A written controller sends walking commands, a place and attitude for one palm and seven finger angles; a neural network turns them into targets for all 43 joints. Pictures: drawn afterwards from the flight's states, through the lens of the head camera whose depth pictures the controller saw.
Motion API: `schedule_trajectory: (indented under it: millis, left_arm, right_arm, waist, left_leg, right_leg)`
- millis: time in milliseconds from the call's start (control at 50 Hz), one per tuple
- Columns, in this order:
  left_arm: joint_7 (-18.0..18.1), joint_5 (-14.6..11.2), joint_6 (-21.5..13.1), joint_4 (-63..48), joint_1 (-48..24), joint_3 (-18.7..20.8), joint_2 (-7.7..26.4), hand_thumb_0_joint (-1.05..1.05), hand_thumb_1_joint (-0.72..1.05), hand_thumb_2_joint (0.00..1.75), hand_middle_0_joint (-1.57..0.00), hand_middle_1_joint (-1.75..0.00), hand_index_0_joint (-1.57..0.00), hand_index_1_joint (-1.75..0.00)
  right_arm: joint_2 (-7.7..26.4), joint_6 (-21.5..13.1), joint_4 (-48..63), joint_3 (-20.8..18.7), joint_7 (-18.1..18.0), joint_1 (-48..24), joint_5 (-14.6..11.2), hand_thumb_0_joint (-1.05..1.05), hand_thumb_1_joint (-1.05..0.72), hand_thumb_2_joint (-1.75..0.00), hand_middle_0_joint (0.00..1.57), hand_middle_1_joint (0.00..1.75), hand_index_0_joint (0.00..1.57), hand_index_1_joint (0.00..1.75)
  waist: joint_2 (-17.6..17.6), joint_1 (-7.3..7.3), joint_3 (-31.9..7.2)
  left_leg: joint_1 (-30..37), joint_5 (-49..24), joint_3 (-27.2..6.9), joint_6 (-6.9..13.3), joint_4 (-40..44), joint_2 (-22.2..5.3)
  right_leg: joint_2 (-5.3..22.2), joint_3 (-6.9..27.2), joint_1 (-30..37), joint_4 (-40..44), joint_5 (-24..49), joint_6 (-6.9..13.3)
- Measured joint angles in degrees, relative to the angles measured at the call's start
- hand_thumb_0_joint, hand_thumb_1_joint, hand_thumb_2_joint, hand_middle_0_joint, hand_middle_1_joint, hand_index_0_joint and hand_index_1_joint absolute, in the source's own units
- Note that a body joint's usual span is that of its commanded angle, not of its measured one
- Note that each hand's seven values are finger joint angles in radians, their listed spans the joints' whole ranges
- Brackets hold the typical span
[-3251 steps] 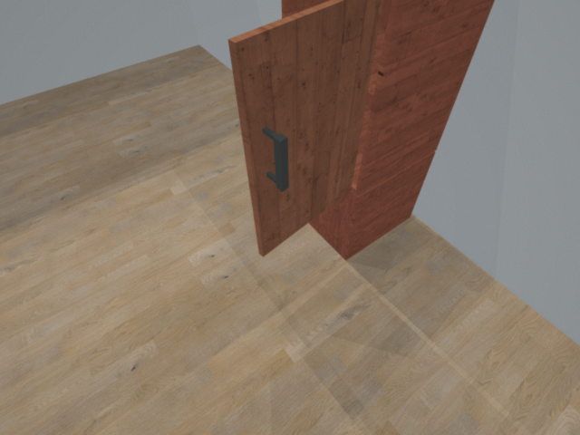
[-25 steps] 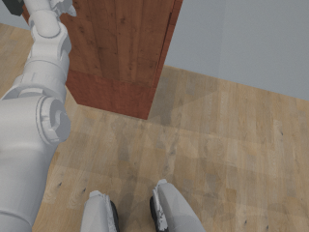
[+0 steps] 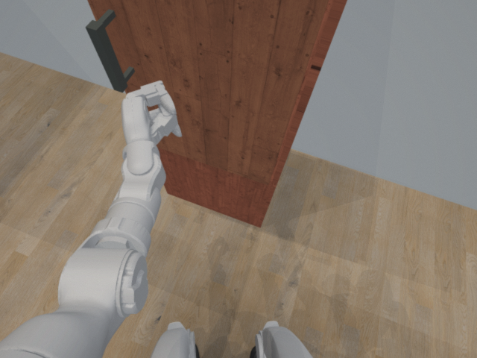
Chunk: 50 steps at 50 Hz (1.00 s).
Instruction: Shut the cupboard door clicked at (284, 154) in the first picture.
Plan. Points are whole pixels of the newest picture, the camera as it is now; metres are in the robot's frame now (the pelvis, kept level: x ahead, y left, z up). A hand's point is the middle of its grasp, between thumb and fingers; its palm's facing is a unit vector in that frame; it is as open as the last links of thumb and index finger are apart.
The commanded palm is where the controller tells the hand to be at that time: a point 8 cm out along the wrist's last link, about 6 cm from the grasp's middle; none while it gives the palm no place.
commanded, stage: pull the fist back off the door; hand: left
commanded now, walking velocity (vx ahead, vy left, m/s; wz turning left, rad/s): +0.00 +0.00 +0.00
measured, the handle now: (114, 53) +0.64 +0.18 +0.07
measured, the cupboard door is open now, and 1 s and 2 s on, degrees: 0 0 0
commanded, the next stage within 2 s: draw the hand back to the body in 0.10 s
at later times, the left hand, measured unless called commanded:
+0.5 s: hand (139, 140) +0.42 +0.11 +0.12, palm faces +0.15 -0.99 -0.08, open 3.1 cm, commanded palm +0.37 +0.15 +0.12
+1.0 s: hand (22, 234) +0.28 +0.19 +0.17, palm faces +0.19 -0.95 -0.24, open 3.3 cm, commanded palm +0.23 +0.24 +0.19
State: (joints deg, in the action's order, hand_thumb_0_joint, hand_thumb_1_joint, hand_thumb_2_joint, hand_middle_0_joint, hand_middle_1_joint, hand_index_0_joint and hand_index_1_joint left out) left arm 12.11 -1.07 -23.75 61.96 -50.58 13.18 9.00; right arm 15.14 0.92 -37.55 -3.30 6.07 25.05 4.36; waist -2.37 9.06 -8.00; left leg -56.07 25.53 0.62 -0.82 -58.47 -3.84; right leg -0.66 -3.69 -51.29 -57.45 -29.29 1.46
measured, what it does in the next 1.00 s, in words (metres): rises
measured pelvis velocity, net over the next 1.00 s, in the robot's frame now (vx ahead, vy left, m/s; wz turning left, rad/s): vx -0.01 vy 0.00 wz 0.01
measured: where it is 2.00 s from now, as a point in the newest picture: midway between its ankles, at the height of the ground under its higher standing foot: outside the picture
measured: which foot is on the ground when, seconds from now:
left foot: down 0.00-1.00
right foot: down 0.00-1.00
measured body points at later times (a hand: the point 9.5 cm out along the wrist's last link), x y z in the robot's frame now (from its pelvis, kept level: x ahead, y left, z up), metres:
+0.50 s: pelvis -0.01 -0.01 +0.02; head +0.05 -0.04 +0.47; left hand +0.40 +0.16 +0.12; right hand +0.02 -0.25 -0.12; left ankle +0.01 +0.13 -0.67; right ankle -0.03 -0.11 -0.67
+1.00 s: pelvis -0.01 +0.00 +0.07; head -0.03 -0.02 +0.52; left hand +0.26 +0.24 +0.19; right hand +0.18 -0.22 -0.01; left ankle +0.01 +0.13 -0.67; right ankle -0.03 -0.11 -0.67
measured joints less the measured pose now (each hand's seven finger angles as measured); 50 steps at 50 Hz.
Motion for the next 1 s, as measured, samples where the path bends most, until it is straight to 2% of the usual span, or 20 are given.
schedule_trajectory:
  millis: [60,120,200,260,300,360,420,460,520,560,600,740,840,1000]
  left_arm:
    - [1.0,0.3,-2.6,-4.7,3.7,-2.0,-2.6,0.02,0.90,0.90,-1.30,-1.50,-1.30,-1.50]
    - [2.3,2.5,-4.5,-5.2,4.0,-4.5,-3.7,0.02,0.90,0.90,-1.30,-1.50,-1.30,-1.50]
    - [3.3,4.3,-2.6,-0.1,0.1,-5.3,-3.5,0.02,0.90,0.90,-1.30,-1.50,-1.31,-1.50]
    - [3.4,3.0,-0.5,2.5,-1.7,-2.8,-3.5,0.02,0.90,0.90,-1.30,-1.50,-1.31,-1.50]
    - [2.9,1.8,-0.1,0.9,-0.4,-0.1,-3.5,0.02,0.90,0.90,-1.30,-1.50,-1.31,-1.50]
    - [1.7,1.0,-1.5,-5.3,5.5,1.8,-3.1,0.02,0.90,0.90,-1.30,-1.50,-1.30,-1.50]
    - [-0.2,1.1,-2.3,-12.1,12.9,0.3,-1.8,0.02,0.90,0.90,-1.30,-1.50,-1.30,-1.50]
    - [-2.0,0.0,-1.1,-15.9,17.3,-1.4,-0.9,0.02,0.90,0.90,-1.30,-1.50,-1.30,-1.50]
    - [-5.0,-3.7,2.3,-20.4,22.5,-3.5,-0.5,0.02,0.90,0.90,-1.30,-1.50,-1.30,-1.50]
    - [-6.5,-5.9,4.4,-22.8,25.1,-4.6,-0.8,0.02,0.90,0.90,-1.30,-1.50,-1.30,-1.50]
    - [-7.5,-7.0,5.5,-25.5,27.3,-5.8,-1.2,0.02,0.90,0.90,-1.30,-1.50,-1.30,-1.50]
    - [-9.7,-6.8,6.4,-35.0,34.7,-8.1,-1.1,0.02,0.90,0.90,-1.27,-1.47,-1.28,-1.48]
    - [-9.7,-4.0,11.6,-43.7,43.0,-10.2,2.4,0.02,0.90,0.90,-1.20,-1.38,-1.20,-1.39]
    - [-8.6,-3.2,17.5,-56.7,53.1,-8.9,6.0,0.02,0.90,0.90,-1.01,-1.18,-1.01,-1.18]
  right_arm:
    - [0.0,-0.8,0.3,-0.5,-0.3,-2.2,0.0,0.00,-0.91,-0.90,0.19,0.30,0.20,0.30]
    - [-0.3,-1.0,0.1,-0.6,-0.4,-4.4,0.1,0.00,-0.91,-0.90,0.19,0.30,0.20,0.30]
    - [-1.2,0.0,-0.1,0.2,-0.7,-7.3,-0.1,0.00,-0.91,-0.90,0.19,0.30,0.20,0.30]
    - [-2.0,0.7,0.4,1.1,-1.2,-7.9,-0.3,0.00,-0.91,-0.90,0.19,0.30,0.20,0.30]
    - [-2.6,1.1,1.1,1.5,-1.5,-7.4,-0.3,0.00,-0.91,-0.90,0.19,0.30,0.20,0.30]
    - [-3.1,1.4,2.0,1.8,-1.8,-5.4,-0.7,0.00,-0.91,-0.90,0.19,0.30,0.20,0.30]
    - [-3.0,1.8,2.2,1.8,-2.0,-3.1,-1.5,0.00,-0.91,-0.90,0.19,0.30,0.20,0.30]
    - [-2.7,2.2,1.8,1.8,-2.3,-2.1,-2.5,0.00,-0.91,-0.90,0.20,0.30,0.20,0.30]
    - [-2.1,2.6,0.9,1.9,-3.5,-1.5,-4.2,0.00,-0.91,-0.90,0.20,0.30,0.20,0.30]
    - [-1.5,2.2,0.4,1.9,-4.4,-1.8,-5.0,0.00,-0.91,-0.90,0.20,0.30,0.20,0.30]
    - [-0.8,1.4,0.3,1.8,-5.3,-2.7,-5.5,0.00,-0.91,-0.90,0.20,0.30,0.20,0.30]
    - [0.9,-1.0,2.3,1.5,-6.6,-8.3,-6.4,0.01,-0.91,-0.90,0.19,0.30,0.20,0.30]
    - [-0.6,1.4,4.6,2.5,-8.8,-12.4,-7.3,0.01,-0.91,-0.90,0.19,0.30,0.20,0.30]
    - [-2.3,1.3,5.9,5.2,-10.5,-15.2,-7.2,0.01,-0.91,-0.90,0.19,0.30,0.20,0.30]
  waist:
    - [0.1,-0.85,-0.1]
    - [0.0,-1.48,-0.4]
    - [-0.1,-1.43,-0.4]
    - [-0.3,-1.07,-0.2]
    - [-0.3,-1.19,-0.1]
    - [-0.4,-2.11,-0.3]
    - [-0.9,-3.52,-0.3]
    - [-1.1,-4.49,0.1]
    - [-1.1,-5.60,0.8]
    - [-1.0,-6.05,1.2]
    - [-0.8,-6.35,1.6]
    - [-0.4,-7.17,2.6]
    - [-0.4,-7.65,3.9]
    - [-0.9,-10.20,6.6]
  left_leg:
    - [1.1,0.1,0.0,-0.1,0.2,0.2]
    - [1.6,0.3,-0.1,-0.1,-0.3,0.6]
    - [1.8,0.1,0.0,-0.2,-0.7,0.9]
    - [2.2,-0.5,0.3,-0.3,-0.1,0.8]
    - [3.1,-1.0,0.9,-0.3,0.8,0.7]
    - [5.7,-1.7,2.0,-0.4,2.9,0.4]
    - [9.3,-2.3,2.5,-0.4,5.3,0.3]
    - [12.1,-2.9,2.4,-0.4,7.0,0.3]
    - [16.7,-4.1,1.8,-0.4,10.1,0.4]
    - [19.4,-4.9,1.1,-0.3,11.9,0.5]
    - [21.6,-5.6,0.7,-0.3,13.3,0.5]
    - [26.6,-7.0,1.1,-0.2,16.1,0.8]
    - [33.4,-9.1,2.0,0.2,21.8,1.7]
    - [42.0,-11.8,1.7,0.7,29.1,2.5]
  right_leg:
    - [0.2,0.0,1.0,-0.1,-0.3,0.0]
    - [0.5,0.0,1.5,-1.0,-0.8,0.0]
    - [0.8,0.1,1.4,-2.1,-1.1,0.1]
    - [0.8,0.4,1.3,-2.0,-0.6,0.2]
    - [0.7,1.0,1.8,-1.5,-0.2,0.3]
    - [0.4,2.1,3.5,-0.2,0.6,0.4]
    - [0.2,2.5,6.7,1.8,1.3,0.5]
    - [0.1,2.4,9.6,3.7,1.9,0.6]
    - [0.0,1.7,14.7,7.2,3.1,0.6]
    - [0.0,1.0,17.9,9.5,4.0,0.6]
    - [-0.1,0.6,20.4,11.4,4.8,0.7]
    - [0.2,0.9,25.3,14.2,6.3,0.3]
    - [0.9,1.7,31.4,18.9,8.1,-0.2]
    - [1.3,1.2,40.7,27.4,11.3,-0.8]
